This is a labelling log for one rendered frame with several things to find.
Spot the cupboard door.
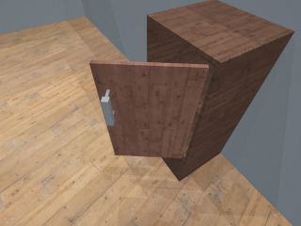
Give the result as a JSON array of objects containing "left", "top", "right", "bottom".
[{"left": 89, "top": 59, "right": 209, "bottom": 158}]

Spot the handle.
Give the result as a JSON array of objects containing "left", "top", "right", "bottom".
[{"left": 101, "top": 89, "right": 115, "bottom": 126}]

